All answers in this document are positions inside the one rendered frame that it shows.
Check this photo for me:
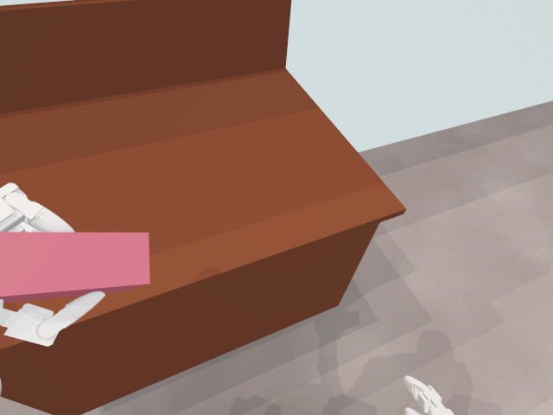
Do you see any left robot hand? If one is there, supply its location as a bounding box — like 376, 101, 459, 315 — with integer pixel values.
0, 183, 105, 347

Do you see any sponge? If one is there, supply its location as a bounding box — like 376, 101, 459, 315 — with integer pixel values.
0, 232, 150, 303

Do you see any right robot hand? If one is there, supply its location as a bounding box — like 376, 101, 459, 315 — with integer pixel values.
404, 376, 454, 415

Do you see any table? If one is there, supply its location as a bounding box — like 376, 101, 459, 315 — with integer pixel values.
0, 0, 406, 415

